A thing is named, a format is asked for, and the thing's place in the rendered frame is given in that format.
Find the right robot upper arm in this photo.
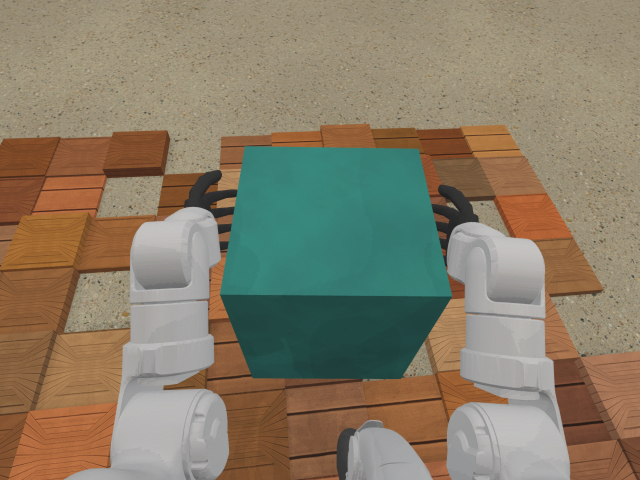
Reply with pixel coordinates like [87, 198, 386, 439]
[446, 402, 570, 480]

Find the robot right forearm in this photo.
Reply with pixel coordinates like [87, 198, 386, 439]
[447, 222, 570, 476]

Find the robot right foot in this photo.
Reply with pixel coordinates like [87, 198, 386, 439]
[337, 428, 357, 480]

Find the left robot upper arm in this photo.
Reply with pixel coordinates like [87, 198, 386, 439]
[64, 389, 229, 480]

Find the right robot shin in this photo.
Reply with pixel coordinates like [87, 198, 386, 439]
[346, 420, 383, 480]

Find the robot left hand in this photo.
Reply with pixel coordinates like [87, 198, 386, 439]
[184, 170, 237, 251]

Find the robot left forearm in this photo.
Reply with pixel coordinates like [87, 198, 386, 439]
[110, 207, 221, 464]

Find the robot right hand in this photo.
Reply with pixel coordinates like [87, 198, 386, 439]
[431, 185, 479, 266]

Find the carton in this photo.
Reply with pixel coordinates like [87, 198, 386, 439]
[220, 146, 452, 379]

